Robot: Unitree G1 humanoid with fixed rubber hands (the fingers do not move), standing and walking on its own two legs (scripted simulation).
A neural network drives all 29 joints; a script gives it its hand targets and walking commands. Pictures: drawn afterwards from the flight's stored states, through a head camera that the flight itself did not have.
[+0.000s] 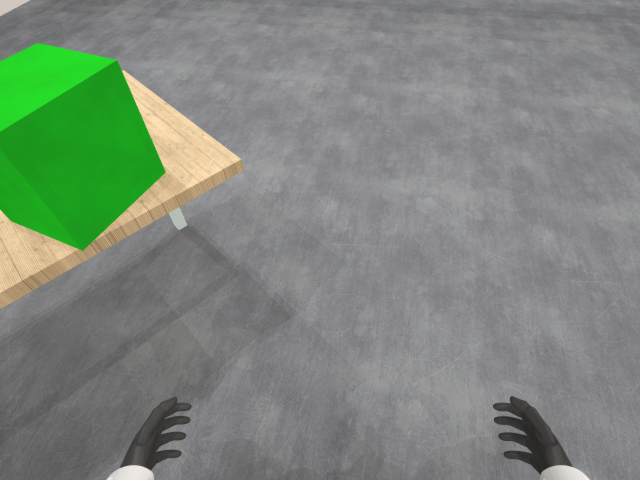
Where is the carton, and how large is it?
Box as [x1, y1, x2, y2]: [0, 43, 165, 250]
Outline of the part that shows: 36,43 0,61 0,209 10,220 82,250 165,171 116,60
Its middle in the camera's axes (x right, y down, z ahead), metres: -0.51 -0.17 +0.75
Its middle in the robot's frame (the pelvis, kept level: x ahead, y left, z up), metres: +0.67 +0.53 +0.03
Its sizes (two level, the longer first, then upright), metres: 0.249 0.202 0.260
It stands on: a table, 0.65 m high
